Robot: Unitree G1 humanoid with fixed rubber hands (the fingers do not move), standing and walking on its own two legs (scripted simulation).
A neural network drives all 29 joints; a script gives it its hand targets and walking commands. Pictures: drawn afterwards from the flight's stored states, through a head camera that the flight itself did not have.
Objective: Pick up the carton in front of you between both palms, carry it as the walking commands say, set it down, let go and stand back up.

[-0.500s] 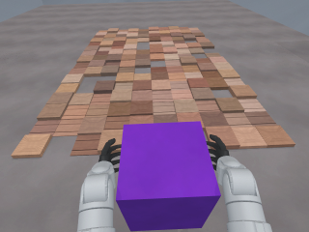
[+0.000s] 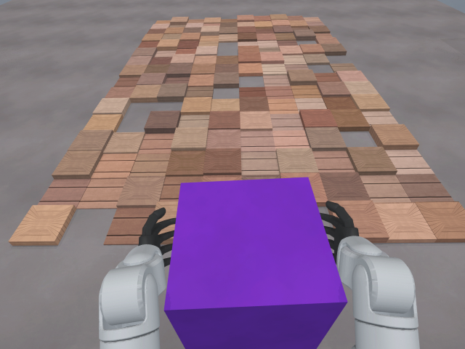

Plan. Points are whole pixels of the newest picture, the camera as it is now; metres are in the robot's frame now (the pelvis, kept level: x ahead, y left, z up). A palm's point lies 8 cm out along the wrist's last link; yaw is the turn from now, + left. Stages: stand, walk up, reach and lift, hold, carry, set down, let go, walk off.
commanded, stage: carry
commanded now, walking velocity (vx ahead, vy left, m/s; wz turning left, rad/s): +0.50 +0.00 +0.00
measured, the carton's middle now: (248, 272) +0.26 +0.00 +0.02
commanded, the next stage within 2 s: none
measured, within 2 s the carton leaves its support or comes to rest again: neither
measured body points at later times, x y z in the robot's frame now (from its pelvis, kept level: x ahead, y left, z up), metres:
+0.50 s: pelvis +0.32 +0.02 -0.01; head +0.32 +0.02 +0.44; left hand +0.66 +0.15 +0.15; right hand +0.65 -0.15 +0.15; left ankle +0.17 +0.11 -0.74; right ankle +0.46 -0.09 -0.72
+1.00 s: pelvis +0.64 +0.00 -0.01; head +0.73 +0.00 +0.43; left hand +1.05 +0.16 +0.13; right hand +1.06 -0.14 +0.14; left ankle +0.68 +0.12 -0.71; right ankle +0.50 -0.07 -0.73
